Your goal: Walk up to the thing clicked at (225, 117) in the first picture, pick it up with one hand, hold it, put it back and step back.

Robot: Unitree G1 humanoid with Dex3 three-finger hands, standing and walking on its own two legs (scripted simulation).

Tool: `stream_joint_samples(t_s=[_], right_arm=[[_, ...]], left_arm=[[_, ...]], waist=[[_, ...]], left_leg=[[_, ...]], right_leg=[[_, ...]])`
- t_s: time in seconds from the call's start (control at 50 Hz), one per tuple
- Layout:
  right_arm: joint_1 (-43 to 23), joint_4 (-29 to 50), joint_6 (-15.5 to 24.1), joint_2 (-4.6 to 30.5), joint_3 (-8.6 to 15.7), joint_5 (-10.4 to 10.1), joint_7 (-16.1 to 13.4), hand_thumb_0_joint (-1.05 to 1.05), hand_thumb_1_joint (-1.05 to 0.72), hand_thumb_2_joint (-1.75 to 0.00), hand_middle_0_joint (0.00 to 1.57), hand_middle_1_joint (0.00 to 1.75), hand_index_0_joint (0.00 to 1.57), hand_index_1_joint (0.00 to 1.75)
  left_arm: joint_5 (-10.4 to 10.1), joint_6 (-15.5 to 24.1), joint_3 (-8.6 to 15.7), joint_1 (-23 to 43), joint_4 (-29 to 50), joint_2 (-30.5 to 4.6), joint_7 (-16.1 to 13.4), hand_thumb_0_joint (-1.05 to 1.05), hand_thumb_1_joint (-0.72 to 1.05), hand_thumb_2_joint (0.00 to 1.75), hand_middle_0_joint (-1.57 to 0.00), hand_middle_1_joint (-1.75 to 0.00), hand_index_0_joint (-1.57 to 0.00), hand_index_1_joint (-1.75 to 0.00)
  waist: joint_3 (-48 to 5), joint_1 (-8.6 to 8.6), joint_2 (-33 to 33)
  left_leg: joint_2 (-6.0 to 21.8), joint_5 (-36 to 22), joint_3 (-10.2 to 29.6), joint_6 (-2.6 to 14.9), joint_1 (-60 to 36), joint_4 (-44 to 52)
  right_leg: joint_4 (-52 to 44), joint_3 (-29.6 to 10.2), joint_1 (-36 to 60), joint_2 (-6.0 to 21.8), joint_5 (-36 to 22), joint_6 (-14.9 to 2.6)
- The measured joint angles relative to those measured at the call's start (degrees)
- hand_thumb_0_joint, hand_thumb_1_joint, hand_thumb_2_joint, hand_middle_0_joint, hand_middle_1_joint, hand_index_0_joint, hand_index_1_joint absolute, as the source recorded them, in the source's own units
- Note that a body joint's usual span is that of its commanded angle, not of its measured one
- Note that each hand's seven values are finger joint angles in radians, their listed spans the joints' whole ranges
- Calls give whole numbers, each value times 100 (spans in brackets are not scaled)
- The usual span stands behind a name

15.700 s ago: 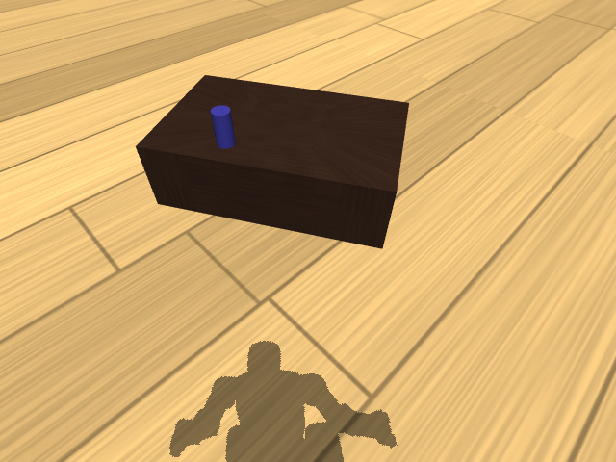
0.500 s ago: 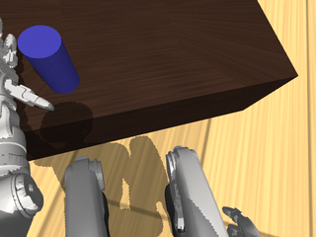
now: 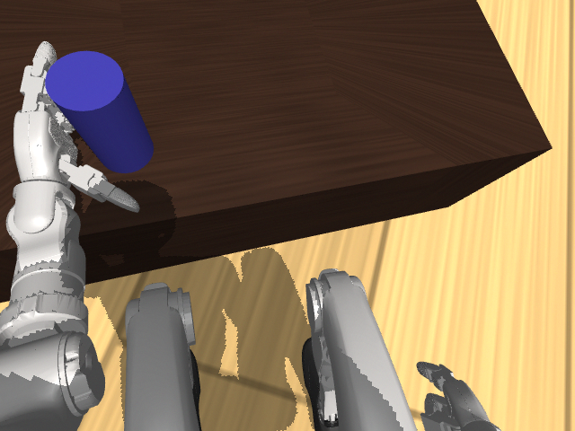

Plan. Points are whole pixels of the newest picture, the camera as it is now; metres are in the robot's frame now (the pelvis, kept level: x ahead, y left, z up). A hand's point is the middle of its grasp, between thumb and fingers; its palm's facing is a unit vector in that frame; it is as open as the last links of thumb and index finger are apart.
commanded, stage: close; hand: left
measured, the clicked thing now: (109, 120) +0.52 +0.20 -0.01
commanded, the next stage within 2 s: settle in 0.74 s
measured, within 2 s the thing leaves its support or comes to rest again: leaves its support in 1.10 s
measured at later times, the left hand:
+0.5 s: hand (105, 133) +0.50 +0.20 -0.01, palm faces +0.06 -1.00 -0.03, open 14.2 cm
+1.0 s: hand (108, 125) +0.51 +0.20 -0.01, palm faces +0.03 -1.00 -0.05, open 10.5 cm
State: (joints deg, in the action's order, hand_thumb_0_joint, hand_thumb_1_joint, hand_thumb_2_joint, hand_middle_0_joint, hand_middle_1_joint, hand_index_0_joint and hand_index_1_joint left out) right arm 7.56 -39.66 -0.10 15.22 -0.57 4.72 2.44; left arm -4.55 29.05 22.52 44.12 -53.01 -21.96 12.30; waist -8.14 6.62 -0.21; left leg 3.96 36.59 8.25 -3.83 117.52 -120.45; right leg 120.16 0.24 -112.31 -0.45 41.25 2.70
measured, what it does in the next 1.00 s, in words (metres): stands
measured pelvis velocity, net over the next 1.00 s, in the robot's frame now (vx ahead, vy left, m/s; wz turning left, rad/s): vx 0.00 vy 0.00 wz -0.01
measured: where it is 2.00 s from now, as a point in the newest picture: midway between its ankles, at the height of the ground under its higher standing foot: (257, 412)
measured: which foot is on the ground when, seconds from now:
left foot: down 0.00-1.00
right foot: down 0.00-1.00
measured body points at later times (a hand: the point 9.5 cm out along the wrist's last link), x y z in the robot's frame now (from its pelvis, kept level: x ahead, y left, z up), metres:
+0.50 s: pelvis +0.00 +0.00 -0.01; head +0.20 +0.04 +0.39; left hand +0.49 +0.25 +0.00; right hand +0.09 -0.27 -0.14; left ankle +0.09 +0.15 -0.39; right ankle +0.08 -0.14 -0.39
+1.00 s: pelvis +0.00 +0.00 -0.02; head +0.21 +0.04 +0.38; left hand +0.51 +0.25 -0.01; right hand +0.07 -0.27 -0.14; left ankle +0.09 +0.15 -0.39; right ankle +0.08 -0.14 -0.39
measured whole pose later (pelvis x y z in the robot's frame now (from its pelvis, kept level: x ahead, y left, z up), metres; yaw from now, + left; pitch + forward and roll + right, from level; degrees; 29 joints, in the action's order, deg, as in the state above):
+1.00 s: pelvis +0.00 +0.00 -0.02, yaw -1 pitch +33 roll -4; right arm 9.7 -39.8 -2.9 14.8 -1.8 5.0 3.4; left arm -2.4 29.1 23.0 50.9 -59.9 -26.6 11.9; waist -6.7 8.6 -0.3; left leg 3.8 36.8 8.7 -3.8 120.5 -123.9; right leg 123.4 0.0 -115.3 -1.0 41.2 3.0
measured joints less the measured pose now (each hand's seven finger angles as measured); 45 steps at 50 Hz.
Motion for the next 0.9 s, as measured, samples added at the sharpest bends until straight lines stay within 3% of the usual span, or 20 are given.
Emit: stream_joint_samples(t_s=[0.26,0.76,0.9], right_arm=[[6,-5,-120,-106,-57,5,48,1,-93,-89,20,30,21,30],[240,-31,-247,-30,-105,24,92,1,-93,-89,20,30,20,30],[229,-35,-258,-30,-133,35,98,1,-93,-89,20,30,21,30]], left_arm=[[43,78,-19,109,-148,-58,-55,-1,-54,12,-27,-23,-29,-22],[194,62,46,554,-643,-389,-107,-1,-19,47,-71,-65,-72,-64],[185,73,68,667,-751,-455,-47,-1,-27,64,-72,-76,-74,-76]], waist=[[25,-8,0],[102,199,5],[128,206,-6]], left_leg=[[11,57,-13,-8,59,-114],[-25,-2,29,-4,263,-280],[-17,9,45,7,301,-330]], right_leg=[[134,-34,-87,-21,52,0],[276,-25,-261,-28,-1,19],[317,-19,-301,-45,-4,28]])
